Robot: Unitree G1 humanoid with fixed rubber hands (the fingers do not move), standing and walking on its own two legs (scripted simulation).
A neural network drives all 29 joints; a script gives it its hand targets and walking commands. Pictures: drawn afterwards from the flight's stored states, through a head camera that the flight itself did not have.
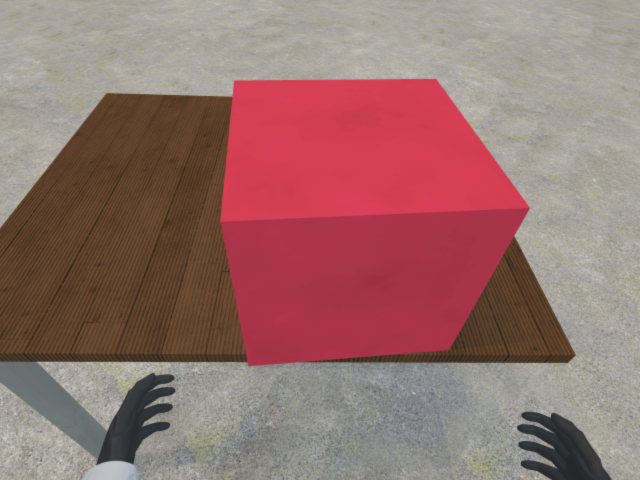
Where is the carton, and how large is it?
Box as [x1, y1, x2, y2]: [220, 79, 529, 365]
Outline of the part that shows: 436,79 234,80 220,222 248,365 449,349 529,207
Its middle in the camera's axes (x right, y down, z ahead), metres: +0.04 -0.03 +0.55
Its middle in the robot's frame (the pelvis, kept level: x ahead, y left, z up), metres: +0.45 -0.01 +0.10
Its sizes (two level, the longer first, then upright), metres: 0.290 0.285 0.275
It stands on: a table, 0.75 m high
